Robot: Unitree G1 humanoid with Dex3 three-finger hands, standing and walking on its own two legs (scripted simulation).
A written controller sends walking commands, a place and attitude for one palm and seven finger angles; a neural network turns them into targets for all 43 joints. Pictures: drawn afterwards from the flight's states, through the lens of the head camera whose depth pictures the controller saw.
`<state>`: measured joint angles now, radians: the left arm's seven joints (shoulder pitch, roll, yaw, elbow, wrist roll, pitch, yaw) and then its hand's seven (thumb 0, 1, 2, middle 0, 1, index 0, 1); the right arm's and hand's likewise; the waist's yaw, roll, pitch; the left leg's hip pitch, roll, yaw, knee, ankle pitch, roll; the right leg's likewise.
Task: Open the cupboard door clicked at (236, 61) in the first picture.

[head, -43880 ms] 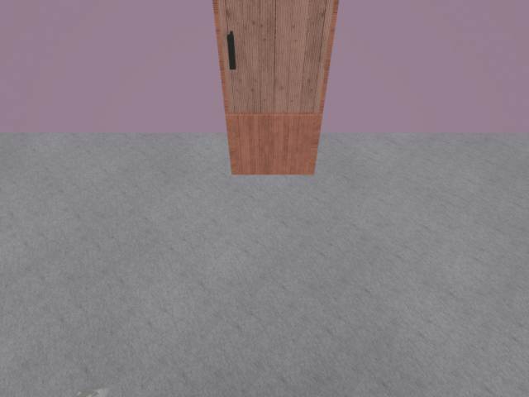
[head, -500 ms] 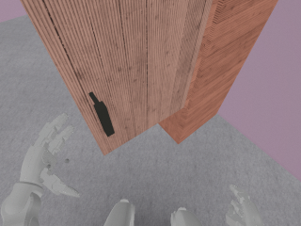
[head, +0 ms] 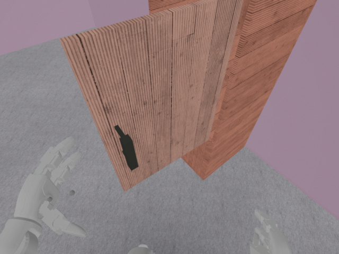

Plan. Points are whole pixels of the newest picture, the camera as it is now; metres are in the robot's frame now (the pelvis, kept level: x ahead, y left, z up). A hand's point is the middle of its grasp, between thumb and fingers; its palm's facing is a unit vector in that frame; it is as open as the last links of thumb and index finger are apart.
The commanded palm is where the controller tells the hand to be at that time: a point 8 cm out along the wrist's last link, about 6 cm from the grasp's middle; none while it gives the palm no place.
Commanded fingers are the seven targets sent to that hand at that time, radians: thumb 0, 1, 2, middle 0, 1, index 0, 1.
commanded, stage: draw the hand back to the body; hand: left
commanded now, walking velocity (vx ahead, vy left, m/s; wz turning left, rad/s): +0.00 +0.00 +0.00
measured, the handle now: (125, 147) +0.38 +0.14 +0.02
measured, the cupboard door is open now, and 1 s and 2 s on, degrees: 86 86 86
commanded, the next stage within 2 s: step back with the hand held close in 1.16 s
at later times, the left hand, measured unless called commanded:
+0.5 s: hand (33, 169) +0.24 +0.25 +0.16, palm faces +0.38 -0.83 -0.40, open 12.5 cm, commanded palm +0.19 +0.29 +0.18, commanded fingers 0.00 0.44 0.70 -0.18 -0.30 -0.18 -0.30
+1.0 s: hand (18, 148) +0.24 +0.25 +0.21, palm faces +0.44 -0.80 -0.41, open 7.6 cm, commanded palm +0.20 +0.29 +0.23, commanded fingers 0.00 0.90 0.90 -0.20 -0.30 -0.20 -0.30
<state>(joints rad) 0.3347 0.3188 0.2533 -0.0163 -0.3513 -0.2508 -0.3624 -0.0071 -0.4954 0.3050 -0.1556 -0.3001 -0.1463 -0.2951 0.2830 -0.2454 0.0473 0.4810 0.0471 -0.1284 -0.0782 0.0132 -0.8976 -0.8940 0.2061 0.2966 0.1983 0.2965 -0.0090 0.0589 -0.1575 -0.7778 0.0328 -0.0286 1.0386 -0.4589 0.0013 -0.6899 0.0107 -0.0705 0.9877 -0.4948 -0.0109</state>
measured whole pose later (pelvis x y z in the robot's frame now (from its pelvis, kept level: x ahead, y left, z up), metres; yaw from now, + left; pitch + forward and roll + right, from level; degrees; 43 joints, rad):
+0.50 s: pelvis +0.03 +0.00 +0.06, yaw +0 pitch +0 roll +0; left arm 0.44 0.33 0.23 -0.24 -0.05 -0.01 0.14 0.00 0.12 0.57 -0.18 -0.30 -0.17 -0.30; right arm 0.23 -0.23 0.06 0.59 0.01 -0.10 -0.12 0.01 -0.90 -0.89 0.21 0.30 0.20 0.30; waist 0.05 0.06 -0.05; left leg -0.28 0.01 0.01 0.59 -0.31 0.00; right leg -0.21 -0.01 -0.04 0.56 -0.36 -0.01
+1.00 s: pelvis +0.04 -0.01 +0.07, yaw -1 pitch -3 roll +0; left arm 0.43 0.34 0.33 -0.31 -0.06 -0.05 0.11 0.02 0.85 0.88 -0.21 -0.30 -0.20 -0.30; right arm 0.18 -0.23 0.02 0.64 0.00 -0.08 -0.09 0.01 -0.90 -0.89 0.20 0.30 0.20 0.30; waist 0.06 0.07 0.00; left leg -0.11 0.03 0.02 0.42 -0.25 -0.01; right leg -0.06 0.01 -0.03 0.40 -0.29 -0.02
